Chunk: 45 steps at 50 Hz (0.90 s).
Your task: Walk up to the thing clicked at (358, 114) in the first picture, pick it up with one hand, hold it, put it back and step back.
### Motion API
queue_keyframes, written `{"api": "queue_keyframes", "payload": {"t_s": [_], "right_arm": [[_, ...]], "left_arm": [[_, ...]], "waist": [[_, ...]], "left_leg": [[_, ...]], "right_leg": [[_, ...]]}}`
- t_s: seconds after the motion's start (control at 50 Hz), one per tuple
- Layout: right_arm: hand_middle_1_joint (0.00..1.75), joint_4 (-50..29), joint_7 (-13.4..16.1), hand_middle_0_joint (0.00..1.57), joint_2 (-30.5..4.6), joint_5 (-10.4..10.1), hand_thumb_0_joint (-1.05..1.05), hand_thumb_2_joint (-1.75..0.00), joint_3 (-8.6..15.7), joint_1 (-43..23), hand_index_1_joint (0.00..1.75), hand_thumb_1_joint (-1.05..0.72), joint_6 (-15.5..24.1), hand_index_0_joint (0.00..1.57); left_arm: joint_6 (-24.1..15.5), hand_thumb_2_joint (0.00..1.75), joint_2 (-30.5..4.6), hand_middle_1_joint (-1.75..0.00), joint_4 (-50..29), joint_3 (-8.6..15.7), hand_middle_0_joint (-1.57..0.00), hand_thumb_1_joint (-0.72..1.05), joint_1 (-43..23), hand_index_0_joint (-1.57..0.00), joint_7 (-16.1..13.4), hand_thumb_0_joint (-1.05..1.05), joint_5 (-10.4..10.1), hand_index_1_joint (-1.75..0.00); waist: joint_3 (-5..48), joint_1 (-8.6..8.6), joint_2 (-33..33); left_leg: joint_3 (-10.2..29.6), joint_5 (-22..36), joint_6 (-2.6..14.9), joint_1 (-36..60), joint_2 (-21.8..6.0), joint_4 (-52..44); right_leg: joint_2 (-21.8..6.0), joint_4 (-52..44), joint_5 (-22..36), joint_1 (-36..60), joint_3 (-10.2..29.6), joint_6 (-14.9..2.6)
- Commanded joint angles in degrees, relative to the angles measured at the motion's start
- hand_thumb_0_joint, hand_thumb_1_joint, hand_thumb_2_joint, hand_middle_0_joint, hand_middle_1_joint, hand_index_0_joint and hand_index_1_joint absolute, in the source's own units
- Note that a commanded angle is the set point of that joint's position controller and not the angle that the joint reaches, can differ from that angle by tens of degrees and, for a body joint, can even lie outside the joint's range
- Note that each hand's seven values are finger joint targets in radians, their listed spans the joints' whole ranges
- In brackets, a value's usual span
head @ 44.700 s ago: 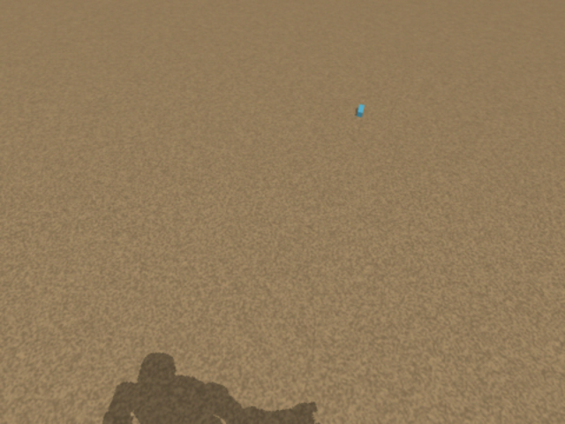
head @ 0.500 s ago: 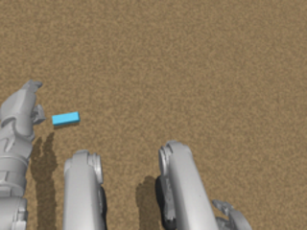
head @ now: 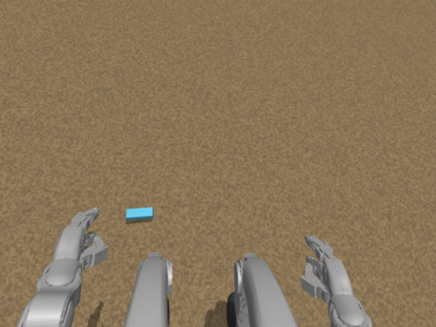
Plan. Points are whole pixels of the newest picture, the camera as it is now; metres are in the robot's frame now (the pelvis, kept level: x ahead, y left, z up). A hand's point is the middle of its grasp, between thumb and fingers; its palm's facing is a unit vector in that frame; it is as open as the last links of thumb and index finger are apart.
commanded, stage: home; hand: left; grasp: from above
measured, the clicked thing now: (140, 213) +0.48 +0.22 -0.57
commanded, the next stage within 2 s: none
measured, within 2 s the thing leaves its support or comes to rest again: neither
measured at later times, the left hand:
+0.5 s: hand (63, 266) +0.22 +0.19 +0.08, palm faces +0.09 -0.97 -0.21, open 7.4 cm
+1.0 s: hand (60, 282) +0.21 +0.19 +0.08, palm faces +0.09 -0.97 -0.20, open 7.4 cm
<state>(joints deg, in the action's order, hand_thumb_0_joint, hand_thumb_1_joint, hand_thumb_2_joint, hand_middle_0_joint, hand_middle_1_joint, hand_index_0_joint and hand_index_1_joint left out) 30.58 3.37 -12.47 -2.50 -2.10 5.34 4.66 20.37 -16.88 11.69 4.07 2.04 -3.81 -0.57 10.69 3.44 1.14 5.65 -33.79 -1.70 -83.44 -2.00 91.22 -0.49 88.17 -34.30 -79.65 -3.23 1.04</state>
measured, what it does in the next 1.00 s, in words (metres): rises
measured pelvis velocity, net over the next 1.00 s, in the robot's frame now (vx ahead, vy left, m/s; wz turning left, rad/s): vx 0.05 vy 0.00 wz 0.05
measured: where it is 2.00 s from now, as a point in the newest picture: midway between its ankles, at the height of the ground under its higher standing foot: outside the picture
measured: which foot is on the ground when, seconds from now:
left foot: down 0.00-1.00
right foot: down 0.00-1.00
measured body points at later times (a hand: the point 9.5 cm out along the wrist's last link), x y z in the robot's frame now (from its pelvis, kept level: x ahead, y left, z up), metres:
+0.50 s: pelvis +0.06 +0.01 +0.13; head +0.08 +0.01 +0.58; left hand +0.22 +0.24 +0.10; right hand +0.22 -0.24 +0.07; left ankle +0.07 +0.13 -0.55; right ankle +0.06 -0.14 -0.55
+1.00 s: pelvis +0.05 +0.00 +0.13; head +0.07 +0.01 +0.58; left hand +0.20 +0.24 +0.10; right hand +0.22 -0.23 +0.07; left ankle +0.07 +0.13 -0.55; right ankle +0.06 -0.14 -0.55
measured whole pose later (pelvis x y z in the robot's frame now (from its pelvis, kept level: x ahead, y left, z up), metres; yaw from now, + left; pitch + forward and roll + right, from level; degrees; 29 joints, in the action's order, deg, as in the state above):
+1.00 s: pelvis +0.05 +0.00 +0.13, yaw +3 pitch +10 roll -3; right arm 30.8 10.8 -12.2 -0.3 -2.3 16.5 13.5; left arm 26.2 -12.9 -8.1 1.7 28.8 -1.4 -2.6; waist 8.6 2.3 2.3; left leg 4.0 -27.0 -1.1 -41.1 -1.9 58.2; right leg -1.0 54.3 -26.9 -37.0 -3.2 1.4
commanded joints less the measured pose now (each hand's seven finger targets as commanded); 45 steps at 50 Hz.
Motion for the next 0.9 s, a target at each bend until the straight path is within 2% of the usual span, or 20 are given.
{"api": "queue_keyframes", "payload": {"t_s": [0.0, 0.1, 0.12, 0.14, 0.3, 0.38, 0.46, 0.52, 0.64, 0.68, 0.72, 0.74, 0.8, 0.84, 0.88], "right_arm": [[0.3, -6.3, 2.9, 0.2, -8.2, -0.2, 0.0, -0.9, 3.0, 3.3, 0.3, -0.9, 3.8, 0.2], [0.3, -7.0, 5.1, 0.2, -7.2, 0.1, 0.0, -0.9, 2.4, 5.4, 0.3, -0.9, 5.6, 0.2], [0.3, -7.4, 5.5, 0.2, -6.9, 0.1, 0.0, -0.9, 2.4, 6.0, 0.3, -0.9, 5.9, 0.2], [0.3, -7.4, 5.8, 0.2, -6.9, 0.3, 0.0, -0.9, 2.5, 6.7, 0.3, -0.9, 6.2, 0.2], [0.3, -9.0, 7.4, 0.2, -6.1, 0.9, 0.0, -0.9, 2.6, 9.0, 0.3, -0.9, 8.1, 0.2], [0.3, -9.6, 7.9, 0.2, -6.1, 1.3, 0.0, -0.9, 2.6, 8.9, 0.3, -0.9, 8.9, 0.2], [0.3, -9.7, 8.0, 0.2, -6.5, 1.7, 0.0, -0.9, 3.0, 8.6, 0.3, -0.9, 9.9, 0.2], [0.3, -10.1, 8.0, 0.2, -6.9, 1.8, 0.0, -0.9, 3.0, 7.7, 0.3, -0.9, 10.4, 0.2], [0.3, -9.7, 7.7, 0.2, -7.1, 2.2, 0.0, -0.9, 3.1, 7.4, 0.3, -0.9, 11.6, 0.2], [0.3, -9.7, 7.6, 0.2, -7.1, 2.2, 0.0, -0.9, 3.0, 6.9, 0.3, -0.9, 11.7, 0.2], [0.3, -9.7, 7.6, 0.2, -7.1, 2.3, 0.0, -0.9, 3.0, 6.7, 0.3, -0.9, 11.9, 0.2], [0.3, -9.6, 7.6, 0.2, -7.0, 2.4, 0.0, -0.9, 3.0, 6.9, 0.3, -0.9, 12.1, 0.2], [0.3, -9.6, 7.7, 0.2, -7.0, 2.3, 0.0, -0.9, 2.9, 6.6, 0.3, -0.9, 12.1, 0.2], [0.3, -9.2, 7.8, 0.2, -6.9, 2.4, 0.0, -0.9, 3.0, 7.1, 0.3, -0.9, 12.2, 0.2], [0.3, -9.2, 7.9, 0.2, -6.9, 2.3, 0.0, -0.9, 2.9, 6.8, 0.3, -0.9, 12.2, 0.2]], "left_arm": [[-0.9, 0.9, -6.1, -0.3, -13.8, 4.4, -0.2, 0.9, -1.2, -0.2, -1.0, 0.0, -2.4, -0.3], [0.0, 0.9, -3.9, -0.3, -17.3, 3.6, -0.2, 0.9, 6.9, -0.2, -1.0, 0.0, -3.0, -0.3], [0.3, 0.9, -3.6, -0.3, -18.1, 3.3, -0.2, 0.9, 9.6, -0.2, -1.0, 0.0, -3.1, -0.3], [0.6, 0.9, -3.2, -0.3, -18.6, 3.2, -0.2, 0.9, 10.9, -0.2, -0.9, 0.0, -3.0, -0.3], [2.6, 0.9, -1.4, -0.3, -27.3, 1.7, -0.2, 0.9, 23.1, -0.2, -0.4, 0.0, -3.3, -0.3], [3.6, 0.9, -1.0, -0.3, -29.1, 1.2, -0.2, 0.9, 25.6, -0.2, 0.2, 0.0, -3.0, -0.3], [4.3, 0.9, -0.8, -0.3, -30.1, 0.9, -0.2, 0.9, 27.6, -0.2, 1.2, 0.0, -2.8, -0.3], [4.3, 0.9, -1.1, -0.3, -30.5, 0.7, -0.2, 0.9, 25.3, -0.2, 1.9, 0.0, -2.6, -0.3], [3.7, 0.9, -1.3, -0.3, -30.1, 0.9, -0.2, 0.9, 24.6, -0.2, 2.5, 0.0, -2.1, -0.3], [3.4, 0.9, -1.6, -0.3, -30.5, 1.3, -0.2, 0.9, 24.4, -0.2, 2.4, 0.0, -2.1, -0.3], [2.9, 0.9, -1.7, -0.3, -30.8, 1.4, -0.2, 0.9, 24.0, -0.2, 2.4, 0.0, -2.1, -0.3], [2.8, 0.9, -1.6, -0.3, -30.8, 1.4, -0.2, 0.9, 24.6, -0.2, 2.4, 0.0, -2.0, -0.3], [2.8, 0.9, -1.8, -0.3, -30.8, 1.2, -0.2, 0.9, 24.9, -0.2, 2.3, 0.0, -2.0, -0.3], [2.6, 0.9, -1.7, -0.3, -31.2, 1.2, -0.2, 0.9, 25.0, -0.2, 2.3, 0.0, -2.0, -0.3], [2.6, 0.9, -1.5, -0.3, -30.6, 1.0, -0.2, 0.9, 25.3, -0.2, 2.1, 0.0, -1.9, -0.3]], "waist": [[20.2, 0.96, 5.7], [16.9, 0.99, 5.4], [16.2, 0.5, 5.0], [16.2, 0.97, 4.8], [11.2, -0.18, 3.4], [6.2, 0.01, 2.6], [3.7, -0.28, 1.5], [0.6, 0.08, 0.4], [1.8, -0.36, 1.9], [1.2, -0.96, 2.6], [1.5, -0.77, 2.6], [2.9, -0.74, 2.4], [2.3, -0.93, 1.9], [4.4, -0.87, 2.5], [2.9, -1.07, 1.9]], "left_leg": [[-0.5, 3.1, 2.36, 27.0, 0.7, -21.4], [-1.3, 10.5, 2.15, 34.2, 0.9, -27.4], [-1.8, 11.8, 2.25, 35.4, 1.2, -28.3], [-2.0, 13.4, 2.23, 37.2, 1.1, -29.3], [-2.9, 23.2, 2.01, 46.6, 1.4, -37.1], [-3.3, 21.4, 2.28, 47.6, 1.7, -39.7], [-3.4, 21.2, 2.35, 48.6, 1.8, -41.2], [-3.7, 17.1, 2.46, 48.2, 1.9, -42.5], [-3.3, 16.0, 2.17, 49.3, 1.8, -43.4], [-3.5, 14.8, 2.1, 49.1, 1.9, -43.6], [-3.4, 13.8, 2.16, 48.9, 1.9, -43.6], [-3.4, 14.2, 2.18, 49.0, 2.0, -43.3], [-3.7, 14.5, 2.32, 48.9, 2.2, -42.9], [-3.5, 16.7, 2.21, 49.8, 2.0, -42.5], [-3.4, 15.5, 2.22, 49.2, 1.9, -43.0]], "right_leg": [[1.4, -19.7, 6.0, 18.6, 0.9, -2.12], [1.5, -26.0, 12.0, 26.9, 0.4, -1.92], [1.5, -27.7, 13.0, 28.8, 0.4, -1.82], [1.6, -28.9, 14.5, 30.5, 0.4, -1.78], [2.0, -37.3, 22.9, 42.0, -0.8, -1.31], [2.0, -40.6, 21.5, 43.3, -1.0, -1.11], [1.9, -42.3, 21.0, 44.4, -1.3, -0.87], [1.7, -43.6, 17.2, 43.6, -1.4, -0.55], [1.7, -43.1, 15.9, 43.9, -1.6, -0.75], [1.7, -43.2, 14.8, 43.9, -1.5, -0.79], [1.6, -43.3, 14.0, 44.0, -1.4, -0.71], [1.6, -43.2, 14.5, 44.5, -1.4, -0.72], [1.4, -43.6, 14.8, 44.6, -1.0, -0.62], [1.5, -42.7, 16.7, 45.2, -1.0, -0.75], [1.7, -42.8, 15.6, 44.6, -1.3, -0.76]]}}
